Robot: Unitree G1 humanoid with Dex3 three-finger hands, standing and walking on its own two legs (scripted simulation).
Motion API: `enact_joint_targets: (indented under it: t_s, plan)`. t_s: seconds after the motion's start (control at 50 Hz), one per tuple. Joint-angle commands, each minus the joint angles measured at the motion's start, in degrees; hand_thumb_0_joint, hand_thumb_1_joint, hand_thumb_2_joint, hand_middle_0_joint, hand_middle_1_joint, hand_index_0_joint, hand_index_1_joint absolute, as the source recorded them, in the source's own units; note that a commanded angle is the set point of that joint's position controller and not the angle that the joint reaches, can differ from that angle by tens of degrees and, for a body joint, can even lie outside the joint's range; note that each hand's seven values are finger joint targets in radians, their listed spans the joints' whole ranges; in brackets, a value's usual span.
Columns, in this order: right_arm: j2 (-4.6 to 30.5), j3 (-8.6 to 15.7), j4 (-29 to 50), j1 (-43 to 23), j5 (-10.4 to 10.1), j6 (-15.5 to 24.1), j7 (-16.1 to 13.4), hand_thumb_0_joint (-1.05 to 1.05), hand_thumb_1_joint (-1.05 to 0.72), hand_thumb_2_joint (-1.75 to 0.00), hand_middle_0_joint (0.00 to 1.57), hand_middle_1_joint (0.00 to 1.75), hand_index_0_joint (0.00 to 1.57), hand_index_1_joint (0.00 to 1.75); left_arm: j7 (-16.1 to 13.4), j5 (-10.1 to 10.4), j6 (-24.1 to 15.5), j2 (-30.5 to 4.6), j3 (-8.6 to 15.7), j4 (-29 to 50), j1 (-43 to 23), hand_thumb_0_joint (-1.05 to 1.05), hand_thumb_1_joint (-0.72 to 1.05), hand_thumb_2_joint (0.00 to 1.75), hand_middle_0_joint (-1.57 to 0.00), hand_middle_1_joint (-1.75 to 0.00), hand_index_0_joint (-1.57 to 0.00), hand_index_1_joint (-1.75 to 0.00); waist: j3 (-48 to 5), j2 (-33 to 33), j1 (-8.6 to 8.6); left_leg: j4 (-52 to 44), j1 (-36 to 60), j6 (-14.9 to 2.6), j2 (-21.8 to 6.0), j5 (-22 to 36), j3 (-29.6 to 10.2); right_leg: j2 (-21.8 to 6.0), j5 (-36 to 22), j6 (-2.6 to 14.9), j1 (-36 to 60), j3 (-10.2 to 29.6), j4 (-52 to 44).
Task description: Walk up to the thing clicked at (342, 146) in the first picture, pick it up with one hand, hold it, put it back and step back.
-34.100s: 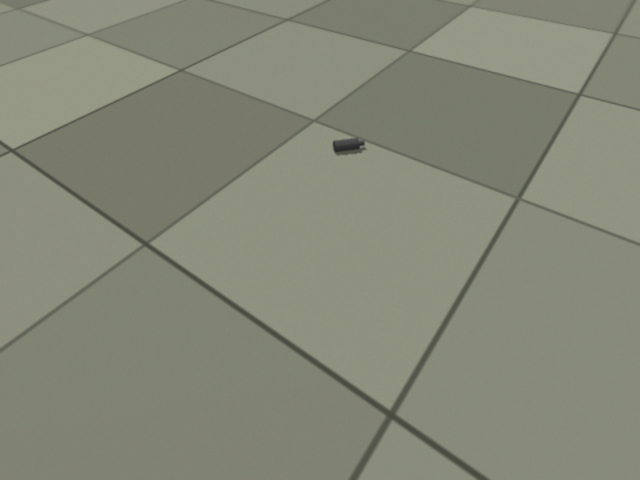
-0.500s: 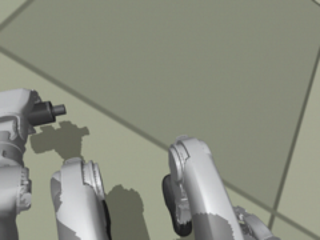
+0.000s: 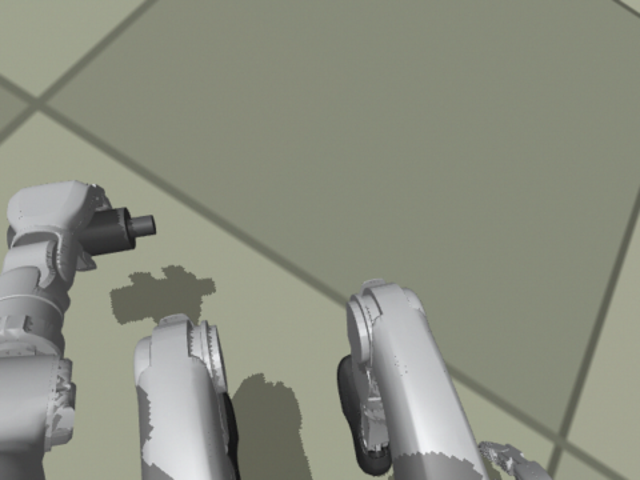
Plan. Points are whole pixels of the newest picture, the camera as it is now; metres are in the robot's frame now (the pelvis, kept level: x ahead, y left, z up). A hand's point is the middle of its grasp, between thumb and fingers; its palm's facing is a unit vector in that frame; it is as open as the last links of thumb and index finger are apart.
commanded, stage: lift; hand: left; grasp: from above
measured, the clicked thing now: (89, 234) +0.46 +0.27 -0.18
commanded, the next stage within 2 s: hold in 1.44 s
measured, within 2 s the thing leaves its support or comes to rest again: neither
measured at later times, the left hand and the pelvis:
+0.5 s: hand out of the picture +0.38 +0.29 +0.01, palm faces -0.45 -0.10 -0.89, open 8.8 cm; pelvis +0.00 +0.00 +0.13, yaw +3 degrees
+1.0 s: hand out of the picture +0.34 +0.27 +0.20, palm faces -0.48 -0.12 -0.87, open 8.8 cm; pelvis +0.04 +0.01 +0.30, yaw +5 degrees
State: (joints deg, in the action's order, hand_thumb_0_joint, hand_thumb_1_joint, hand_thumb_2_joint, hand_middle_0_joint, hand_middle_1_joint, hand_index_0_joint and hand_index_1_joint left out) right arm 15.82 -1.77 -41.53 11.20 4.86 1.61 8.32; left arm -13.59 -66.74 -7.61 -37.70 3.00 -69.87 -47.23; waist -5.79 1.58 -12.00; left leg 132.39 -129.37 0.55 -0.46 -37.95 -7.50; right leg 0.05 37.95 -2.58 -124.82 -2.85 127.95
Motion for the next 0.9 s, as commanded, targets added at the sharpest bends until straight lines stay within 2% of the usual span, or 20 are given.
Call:
enact_joint_targets:
  t_s: [0.0, 0.04, 0.14, 0.18, 0.2, 0.24, 0.28, 0.3, 0.4, 0.42, 0.46, 0.52, 0.54, 0.6, 0.62, 0.7, 0.72, 0.76, 0.78, 0.88]
  plan:
    - [13.4, 5.8, 2.6, 9.9, -1.2, 0.0, -1.8, 0.0, -0.9, -0.9, 0.2, 0.3, 0.2, 0.3, -1.1, 1.9, 0.5, -16.2, 2.2, 15.9, -18.6, 0.0, 0.85, 0.62, -1.18, -0.48, -1.19, -0.47, -42.0, 15.5, 1.46, -18.3, 34.5, -1.87, 0.9, 8.5, 5.4, 1.5, -10.8, 4.91, 21.1, -4.2, -15.6]
    - [13.4, 6.3, 3.0, 9.7, -1.6, -0.3, -2.4, 0.0, -0.9, -0.9, 0.2, 0.3, 0.2, 0.3, -0.5, 2.6, 0.4, -17.2, 2.8, 19.8, -19.4, 0.0, 0.84, 0.63, -1.19, -0.46, -1.19, -0.46, -42.4, 16.0, 2.18, -20.0, 35.9, -1.89, 1.0, 7.1, 5.2, 1.4, -9.4, 4.94, 21.3, -3.8, -17.3]
    - [12.6, 6.7, 4.6, 9.4, -2.4, -0.9, -3.2, 0.0, -0.9, -0.9, 0.2, 0.3, 0.2, 0.3, 1.4, 4.4, 1.3, -13.4, 1.1, 23.3, -12.2, 0.0, 0.83, 0.68, -1.19, -0.49, -1.19, -0.49, -42.2, 12.9, 2.81, -23.7, 39.3, -1.99, 0.9, 7.1, 5.2, 1.3, -9.2, 4.48, 25.1, -3.1, -21.6]
    - [12.3, 7.2, 5.5, 8.8, -2.9, -1.1, -3.7, 0.0, -0.9, -0.9, 0.2, 0.3, 0.2, 0.3, 1.8, 5.2, 1.4, -15.3, 1.9, 30.0, -13.5, 0.0, 0.83, 0.68, -1.18, -0.5, -1.18, -0.5, -45.2, 14.2, 3.72, -25.2, 41.3, -2.07, 1.0, 7.7, 5.6, 1.3, -9.4, 4.57, 27.7, -2.5, -23.5]
    - [12.4, 7.2, 5.6, 8.7, -3.1, -1.3, -3.9, 0.0, -0.9, -0.9, 0.2, 0.3, 0.2, 0.3, 2.0, 5.3, 2.0, -15.1, 2.4, 28.5, -10.4, 0.0, 0.83, 0.67, -1.18, -0.5, -1.18, -0.5, -43.8, 13.3, 4.04, -26.7, 41.9, -1.96, 1.0, 7.1, 5.0, 1.1, -8.9, 4.47, 27.9, -2.7, -23.8]
    - [11.9, 7.4, 6.2, 7.8, -3.4, -1.4, -4.4, 0.0, -0.9, -0.9, 0.2, 0.3, 0.2, 0.3, 2.8, 6.3, 2.3, -12.3, 0.4, 31.8, -11.2, 0.0, 0.84, 0.65, -1.18, -0.48, -1.18, -0.48, -42.8, 13.3, 3.37, -29.0, 44.3, -1.81, 0.7, 6.3, 4.4, 1.2, -8.5, 4.45, 28.3, -2.7, -25.4]
    - [12.2, 7.9, 6.3, 7.3, -3.9, -1.6, -5.1, 0.0, -0.9, -0.9, 0.2, 0.3, 0.2, 0.3, 3.0, 6.2, 2.8, -13.9, 1.8, 33.7, -8.9, 0.0, 0.82, 0.63, -1.16, -0.5, -1.17, -0.49, -43.1, 15.2, 4.53, -32.2, 47.9, -1.4, 0.6, 6.6, 3.4, 0.8, -8.9, 4.38, 29.7, -2.6, -26.2]
    - [11.7, 7.9, 7.0, 7.0, -4.0, -1.7, -5.3, 0.0, -0.9, -0.9, 0.2, 0.3, 0.2, 0.3, 3.2, 6.6, 3.1, -13.2, 1.1, 35.5, -8.5, 0.0, 0.82, 0.64, -1.16, -0.51, -1.17, -0.5, -45.0, 15.0, 4.94, -33.1, 50.1, -1.35, 0.5, 7.0, 3.6, 1.1, -9.1, 4.44, 31.4, -2.6, -27.2]
    - [10.7, 7.8, 7.1, 5.9, -4.6, -2.1, -6.6, 0.0, -0.9, -0.9, 0.2, 0.3, 0.2, 0.3, 3.9, 7.8, 4.9, -11.2, 0.6, 38.6, -3.9, 0.0, 0.83, 0.67, -1.17, -0.52, -1.17, -0.52, -43.4, 12.3, 5.33, -37.9, 55.8, -1.59, 0.4, 9.5, 4.4, 1.1, -10.7, 4.03, 38.1, -1.8, -33.9]
    - [10.2, 7.6, 7.3, 5.9, -4.7, -2.2, -6.8, 0.0, -0.9, -0.9, 0.2, 0.3, 0.2, 0.3, 4.2, 7.9, 5.4, -9.7, -0.6, 38.2, -2.4, 0.0, 0.82, 0.68, -1.17, -0.52, -1.17, -0.52, -42.3, 11.1, 4.66, -38.6, 56.0, -1.74, 0.6, 10.1, 4.9, 1.1, -11.0, 3.87, 39.6, -1.5, -35.8]
    - [9.9, 7.7, 7.5, 5.1, -5.0, -2.3, -7.4, 0.0, -0.89, -0.9, 0.2, 0.3, 0.2, 0.3, 4.5, 8.7, 5.6, -9.9, -0.4, 41.9, -3.3, 0.0, 0.84, 0.67, -1.18, -0.52, -1.18, -0.51, -42.2, 11.6, 5.37, -42.2, 59.0, -1.55, 0.4, 9.1, 4.6, 1.1, -10.6, 3.85, 42.8, -1.2, -38.2]
    - [9.9, 7.3, 6.9, 4.8, -5.3, -2.3, -8.1, 0.0, -0.89, -0.9, 0.2, 0.3, 0.2, 0.3, 5.0, 8.7, 6.8, -7.7, -1.3, 39.1, 2.7, 0.0, 0.82, 0.68, -1.18, -0.49, -1.17, -0.5, -38.5, 10.6, 5.57, -46.4, 63.4, -1.37, -0.1, 10.5, 4.0, 1.0, -11.4, 3.61, 45.2, -1.2, -41.4]
    - [9.4, 7.3, 7.1, 4.6, -5.5, -2.4, -8.3, 0.0, -0.89, -0.9, 0.2, 0.3, 0.2, 0.3, 5.2, 8.9, 7.0, -6.2, -2.6, 41.7, 2.4, 0.0, 0.82, 0.67, -1.17, -0.49, -1.17, -0.49, -39.5, 11.2, 5.65, -47.8, 65.2, -1.27, -0.1, 11.1, 4.1, 1.1, -11.8, 3.68, 46.9, -1.2, -42.6]
    - [9.0, 6.9, 6.9, 3.7, -6.0, -2.4, -9.1, 0.0, -0.89, -0.9, 0.2, 0.3, 0.2, 0.3, 5.1, 9.4, 7.6, -6.0, -2.4, 43.5, 4.7, 0.0, 0.8, 0.66, -1.17, -0.47, -1.16, -0.47, -37.7, 10.1, 6.54, -52.6, 69.4, -1.08, -0.4, 11.3, 3.6, 1.3, -12.3, 3.66, 51.8, -1.0, -46.5]
    - [9.0, 6.8, 6.7, 3.4, -6.1, -2.4, -9.3, 0.0, -0.89, -0.9, 0.2, 0.3, 0.2, 0.3, 5.2, 9.3, 8.0, -5.3, -2.5, 41.3, 7.0, 0.0, 0.81, 0.67, -1.18, -0.46, -1.17, -0.47, -34.2, 9.4, 6.27, -54.5, 69.3, -1.01, -0.5, 9.8, 3.3, 1.3, -11.4, 3.56, 52.0, -0.9, -47.9]
    - [8.2, 6.4, 6.0, 2.9, -6.5, -2.2, -10.3, 0.0, -0.89, -0.9, 0.2, 0.3, 0.2, 0.3, 4.6, 9.2, 8.5, -4.4, -3.1, 41.1, 7.6, 0.0, 0.8, 0.64, -1.18, -0.43, -1.17, -0.45, -30.6, 7.6, 6.53, -60.2, 74.2, -0.97, -0.6, 8.4, 3.6, 1.5, -10.5, 3.47, 58.3, -0.1, -54.2]
    - [7.9, 6.4, 6.0, 2.6, -6.6, -2.0, -10.6, 0.0, -0.89, -0.9, 0.2, 0.3, 0.2, 0.3, 4.7, 9.7, 8.4, -2.3, -4.7, 42.6, 6.7, 0.0, 0.81, 0.67, -1.18, -0.44, -1.17, -0.46, -29.5, 8.2, 6.0, -61.7, 75.1, -0.92, -0.7, 8.4, 3.8, 1.7, -10.4, 3.52, 59.3, 0.1, -55.8]
    - [7.9, 6.1, 5.3, 3.0, -6.7, -1.6, -11.0, 0.0, -0.89, -0.9, 0.2, 0.3, 0.2, 0.3, 4.6, 9.5, 8.6, -1.8, -4.8, 38.2, 10.3, 0.0, 0.79, 0.65, -1.18, -0.41, -1.16, -0.43, -25.2, 6.0, 6.32, -64.5, 76.2, -0.93, -0.7, 7.9, 3.6, 1.6, -10.0, 3.37, 61.6, 0.4, -58.8]
    - [7.8, 6.2, 5.2, 2.8, -6.7, -1.3, -11.1, 0.0, -0.89, -0.9, 0.2, 0.3, 0.2, 0.3, 4.5, 9.7, 8.3, -1.9, -5.1, 39.9, 8.0, 0.0, 0.79, 0.64, -1.18, -0.39, -1.16, -0.41, -25.9, 6.5, 6.65, -66.1, 78.3, -0.81, -0.8, 7.9, 3.3, 1.7, -10.2, 3.39, 63.4, 0.5, -60.0]
    - [7.0, 6.1, 4.2, 3.7, -6.7, 0.0, -11.7, 0.0, -0.89, -0.9, 0.2, 0.3, 0.2, 0.3, 3.4, 9.5, 7.9, 0.6, -6.7, 36.5, 9.7, 0.0, 0.75, 0.65, -1.13, -0.45, -1.12, -0.46, -24.0, 4.4, 6.55, -70.4, 83.4, -0.95, -0.1, 13.1, 5.1, 1.7, -14.2, 3.45, 71.9, 1.7, -67.5]
